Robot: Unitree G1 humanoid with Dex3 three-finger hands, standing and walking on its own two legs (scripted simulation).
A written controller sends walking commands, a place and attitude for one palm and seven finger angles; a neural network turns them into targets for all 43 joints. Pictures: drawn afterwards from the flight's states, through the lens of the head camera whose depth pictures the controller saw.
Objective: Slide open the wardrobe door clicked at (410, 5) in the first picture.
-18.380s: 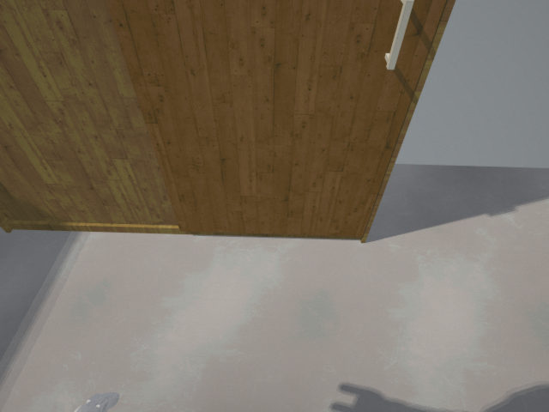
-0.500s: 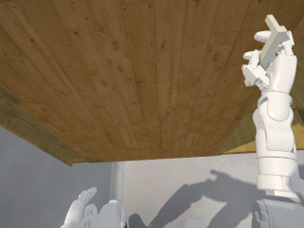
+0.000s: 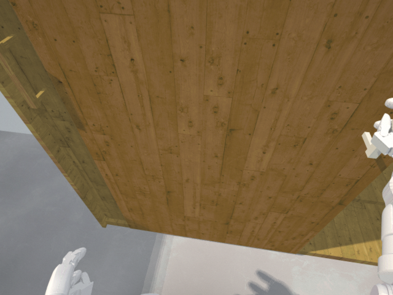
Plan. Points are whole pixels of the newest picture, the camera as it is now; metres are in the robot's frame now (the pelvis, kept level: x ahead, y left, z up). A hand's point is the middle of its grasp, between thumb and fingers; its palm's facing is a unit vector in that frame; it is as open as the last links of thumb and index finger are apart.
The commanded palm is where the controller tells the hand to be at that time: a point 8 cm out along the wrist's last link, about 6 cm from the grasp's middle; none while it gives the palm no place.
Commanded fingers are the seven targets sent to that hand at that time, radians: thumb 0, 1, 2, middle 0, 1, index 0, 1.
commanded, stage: stop walking and hold the door there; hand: right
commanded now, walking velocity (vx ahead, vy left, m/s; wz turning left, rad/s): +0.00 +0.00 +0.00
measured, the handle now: (390, 120) +0.42 -0.34 +0.17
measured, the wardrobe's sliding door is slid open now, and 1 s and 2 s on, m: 0.65 0.65 0.65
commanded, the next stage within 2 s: loosen the grip on the handle in 1.96 s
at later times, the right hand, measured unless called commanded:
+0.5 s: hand (381, 136) +0.37 -0.30 +0.17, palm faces +0.44 +0.87 -0.22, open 5.5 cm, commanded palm +0.33 -0.34 +0.15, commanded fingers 0.00 -0.90 -0.90 0.45 1.40 0.45 1.40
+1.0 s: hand (382, 137) +0.37 -0.31 +0.16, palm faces +0.45 +0.85 -0.28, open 5.5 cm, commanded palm +0.33 -0.34 +0.15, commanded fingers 0.00 -0.90 -0.90 0.45 1.40 0.45 1.40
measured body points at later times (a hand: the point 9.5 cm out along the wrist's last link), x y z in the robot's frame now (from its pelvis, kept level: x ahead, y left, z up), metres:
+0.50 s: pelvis -0.04 -0.02 +0.01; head -0.04 -0.02 +0.46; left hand +0.03 +0.27 -0.09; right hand +0.34 -0.35 +0.18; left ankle -0.05 +0.12 -0.72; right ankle +0.04 -0.09 -0.73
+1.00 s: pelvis -0.03 -0.01 +0.00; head -0.03 +0.00 +0.45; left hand +0.05 +0.28 -0.11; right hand +0.34 -0.35 +0.18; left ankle -0.05 +0.12 -0.73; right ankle +0.04 -0.09 -0.72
